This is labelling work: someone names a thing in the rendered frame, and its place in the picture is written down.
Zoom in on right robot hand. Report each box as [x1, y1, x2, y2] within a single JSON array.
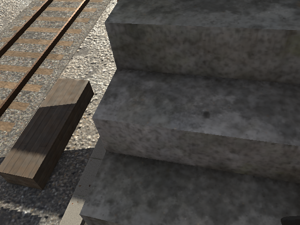
[[280, 216, 300, 225]]

